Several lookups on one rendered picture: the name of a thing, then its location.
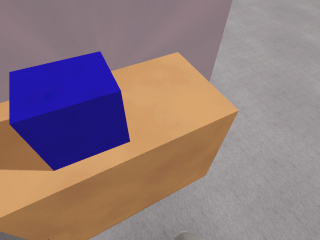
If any pedestal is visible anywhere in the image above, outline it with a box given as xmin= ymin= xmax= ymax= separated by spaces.
xmin=0 ymin=52 xmax=239 ymax=240

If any carton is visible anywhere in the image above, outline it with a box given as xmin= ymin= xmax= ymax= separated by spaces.
xmin=9 ymin=51 xmax=130 ymax=171

